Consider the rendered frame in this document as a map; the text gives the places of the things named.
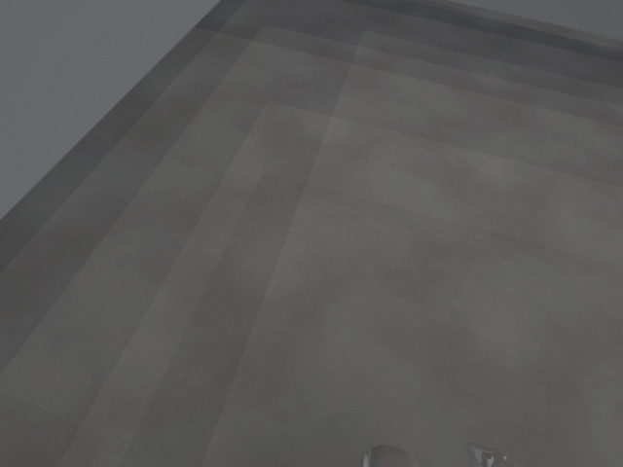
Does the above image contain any robot right hand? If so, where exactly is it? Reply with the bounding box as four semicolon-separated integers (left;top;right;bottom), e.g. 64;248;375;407
467;443;517;467

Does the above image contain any right robot thigh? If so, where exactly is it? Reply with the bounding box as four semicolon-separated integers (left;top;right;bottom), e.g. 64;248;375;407
360;445;420;467

